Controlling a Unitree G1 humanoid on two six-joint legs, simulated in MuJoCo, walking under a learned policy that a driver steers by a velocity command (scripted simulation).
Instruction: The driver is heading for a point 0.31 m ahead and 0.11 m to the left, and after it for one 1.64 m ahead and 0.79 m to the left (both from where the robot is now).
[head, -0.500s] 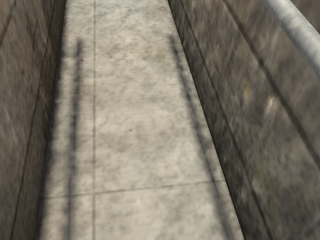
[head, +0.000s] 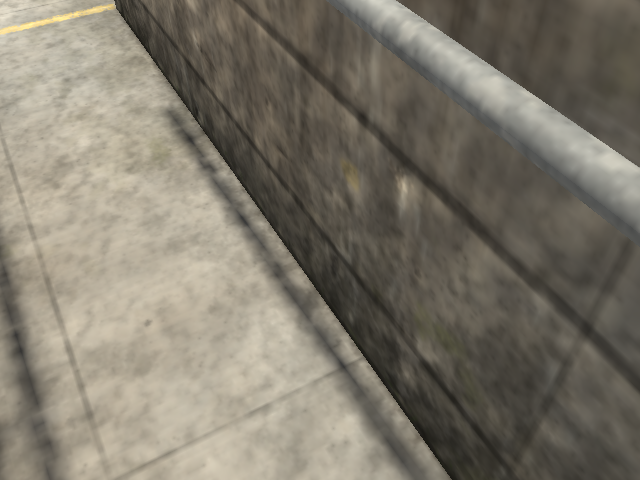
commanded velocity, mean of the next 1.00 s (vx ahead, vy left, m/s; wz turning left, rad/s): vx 0.84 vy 0.33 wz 0.39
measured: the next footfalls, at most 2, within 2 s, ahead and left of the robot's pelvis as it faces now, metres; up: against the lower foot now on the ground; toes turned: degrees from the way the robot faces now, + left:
right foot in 0.06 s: +0.00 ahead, -0.08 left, +0.00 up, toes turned -4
left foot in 0.44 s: +0.31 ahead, +0.27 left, +0.00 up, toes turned +3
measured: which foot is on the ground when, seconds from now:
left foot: down 0.00-0.04, up 0.06-0.42, down 0.44-0.90, up 0.92-1.00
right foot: up 0.00-0.04, down 0.06-0.46, up 0.48-0.88, down 0.90-1.00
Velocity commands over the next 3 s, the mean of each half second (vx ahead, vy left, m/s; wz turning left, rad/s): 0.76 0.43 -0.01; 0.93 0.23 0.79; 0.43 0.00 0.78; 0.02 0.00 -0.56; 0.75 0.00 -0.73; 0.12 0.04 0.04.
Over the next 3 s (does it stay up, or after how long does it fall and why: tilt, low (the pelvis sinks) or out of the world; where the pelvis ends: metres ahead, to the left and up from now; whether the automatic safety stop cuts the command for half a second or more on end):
stays up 1.10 0.55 0.00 its command is cut before an obstacle from the start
